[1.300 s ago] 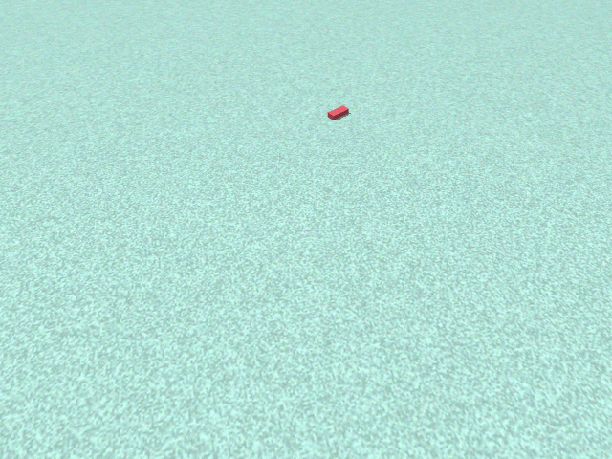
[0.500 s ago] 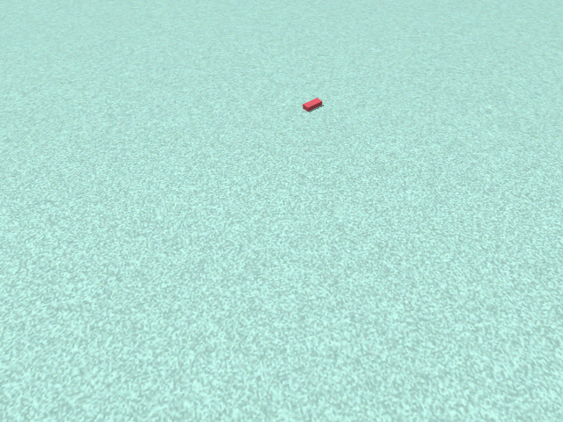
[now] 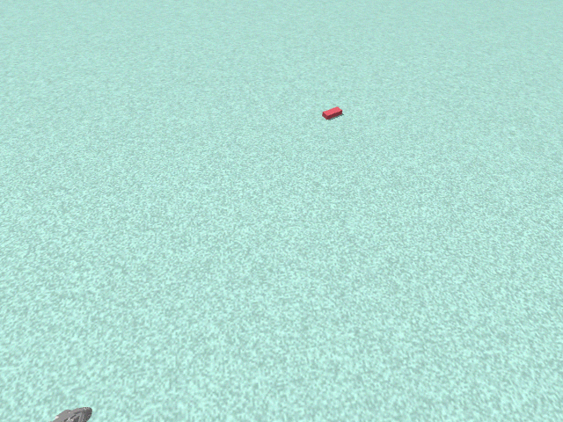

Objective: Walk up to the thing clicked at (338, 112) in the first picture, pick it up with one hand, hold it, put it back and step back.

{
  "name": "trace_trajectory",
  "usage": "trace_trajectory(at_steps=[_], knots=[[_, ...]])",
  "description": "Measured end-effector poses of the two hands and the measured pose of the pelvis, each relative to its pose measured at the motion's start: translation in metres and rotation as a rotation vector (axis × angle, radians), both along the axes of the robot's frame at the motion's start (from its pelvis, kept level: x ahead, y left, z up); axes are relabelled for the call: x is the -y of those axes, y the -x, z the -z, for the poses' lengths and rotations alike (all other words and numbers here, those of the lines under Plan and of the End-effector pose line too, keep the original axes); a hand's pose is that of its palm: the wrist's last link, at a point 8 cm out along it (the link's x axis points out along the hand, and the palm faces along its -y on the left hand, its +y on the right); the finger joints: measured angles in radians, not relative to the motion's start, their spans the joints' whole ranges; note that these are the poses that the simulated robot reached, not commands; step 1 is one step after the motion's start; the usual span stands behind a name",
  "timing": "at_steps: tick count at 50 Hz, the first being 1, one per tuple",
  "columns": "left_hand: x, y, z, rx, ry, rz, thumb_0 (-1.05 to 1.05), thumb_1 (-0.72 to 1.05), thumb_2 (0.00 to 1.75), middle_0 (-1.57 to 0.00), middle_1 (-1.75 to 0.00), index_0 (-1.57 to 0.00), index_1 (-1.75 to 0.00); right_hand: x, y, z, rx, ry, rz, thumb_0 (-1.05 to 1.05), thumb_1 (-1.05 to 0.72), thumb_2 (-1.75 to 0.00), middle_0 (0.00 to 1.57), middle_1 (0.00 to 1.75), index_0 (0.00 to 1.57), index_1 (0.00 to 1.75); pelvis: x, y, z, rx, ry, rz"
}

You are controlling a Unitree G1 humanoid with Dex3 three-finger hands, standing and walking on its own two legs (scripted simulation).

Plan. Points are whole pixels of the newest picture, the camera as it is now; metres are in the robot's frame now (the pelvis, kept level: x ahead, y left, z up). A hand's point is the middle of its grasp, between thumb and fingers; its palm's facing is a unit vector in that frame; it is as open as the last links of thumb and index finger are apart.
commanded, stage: walk up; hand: left
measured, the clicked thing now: (332, 113) +1.97 -0.27 -0.75
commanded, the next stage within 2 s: none
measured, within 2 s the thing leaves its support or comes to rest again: neither
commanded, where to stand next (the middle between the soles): +1.70 -0.66 m, yaw +25 degrees
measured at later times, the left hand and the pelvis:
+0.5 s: hand (121, 365) +0.23 +0.29 -0.15, palm faces +0.16 -0.94 -0.29, open 7.4 cm; pelvis +0.21 +0.00 +0.00, yaw +10 degrees
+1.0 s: hand (216, 257) +0.44 +0.16 -0.12, palm faces +0.30 -0.88 -0.36, open 7.4 cm; pelvis +0.51 -0.11 +0.01, yaw +16 degrees
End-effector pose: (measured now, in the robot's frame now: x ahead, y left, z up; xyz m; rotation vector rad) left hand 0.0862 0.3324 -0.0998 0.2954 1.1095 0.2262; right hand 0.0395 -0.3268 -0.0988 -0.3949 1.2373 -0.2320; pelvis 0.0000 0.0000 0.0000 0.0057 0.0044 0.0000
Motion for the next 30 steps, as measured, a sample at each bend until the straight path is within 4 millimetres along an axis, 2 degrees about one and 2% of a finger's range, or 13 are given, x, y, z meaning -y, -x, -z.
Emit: trace_trajectory(at_steps=[2,5,8,11,13,15,18,22,26,30], knots=[[-0.004,0.001,-0.002,0.015,-0.014,-0.025,0.01,0.91,0.9,-0.2,-0.3,-0.2,-0.3,0.01,-0.012,-0.002,-0.014,0.025,-0.012,0.01,-0.9,-0.9,0.21,0.3,0.2,0.3,0.003,-0.012,0.002,-0.007,0.011,-0.027],[-0.009,0.007,-0.005,0.016,-0.014,-0.092,0.01,0.91,0.9,-0.2,-0.3,-0.2,-0.3,0.012,-0.048,-0.011,-0.03,0.041,-0.066,0.01,-0.9,-0.9,0.21,0.3,0.2,0.3,0.004,-0.035,-0.003,-0.007,0.002,-0.074],[-0.013,0.015,-0.001,-0.023,-0.007,-0.139,0.01,0.91,0.9,-0.2,-0.3,-0.2,-0.3,0.007,-0.102,-0.02,0.004,0.046,-0.149,0.01,-0.9,-0.9,0.21,0.3,0.2,0.3,-0.001,-0.058,-0.005,0.005,0.006,-0.089],[-0.017,0.021,0.013,-0.096,0.008,-0.174,0.01,0.91,0.9,-0.2,-0.3,-0.2,-0.3,-0.005,-0.164,-0.022,0.074,0.056,-0.221,0.01,-0.9,-0.9,0.21,0.3,0.2,0.3,-0.007,-0.082,0.003,0.024,0.023,-0.121],[-0.022,0.019,0.027,-0.136,0.019,-0.195,0.01,0.9,0.9,-0.2,-0.3,-0.2,-0.3,-0.016,-0.204,-0.02,0.133,0.066,-0.254,0.01,-0.9,-0.9,0.21,0.3,0.2,0.3,-0.013,-0.101,0.013,0.04,0.014,-0.137],[-0.023,0.009,0.039,-0.169,0.023,-0.202,0.01,0.91,0.9,-0.2,-0.3,-0.2,-0.3,-0.025,-0.234,-0.018,0.198,0.075,-0.264,0.01,-0.9,-0.9,0.21,0.3,0.2,0.3,-0.017,-0.118,0.021,0.054,-0.02,-0.137],[-0.015,-0.022,0.041,-0.178,0.051,-0.176,0.01,0.91,0.9,-0.2,-0.3,-0.2,-0.3,-0.031,-0.259,-0.02,0.263,0.06,-0.232,0.01,-0.9,-0.9,0.21,0.3,0.2,0.3,-0.02,-0.145,0.019,0.065,-0.03,-0.135],[-0.008,-0.083,0.029,-0.084,0.067,-0.147,0.01,0.91,0.9,-0.2,-0.3,-0.2,-0.3,-0.028,-0.275,-0.026,0.242,0.041,-0.217,0.0,-0.9,-0.9,0.21,0.3,0.2,0.3,-0.014,-0.182,0.008,0.078,-0.038,-0.155],[-0.004,-0.142,0.014,0.002,0.059,-0.14,0.01,0.91,0.9,-0.2,-0.3,-0.2,-0.3,-0.012,-0.295,-0.025,0.172,0.037,-0.226,0.01,-0.9,-0.9,0.21,0.3,0.21,0.3,0.0,-0.222,0.003,0.076,-0.04,-0.182],[0.006,-0.192,0.002,0.018,0.033,-0.149,0.01,0.91,0.9,-0.2,-0.3,-0.2,-0.3,0.016,-0.33,-0.019,0.126,0.039,-0.225,0.01,-0.9,-0.9,0.21,0.3,0.21,0.3,0.021,-0.27,0.003,0.061,-0.041,-0.199]])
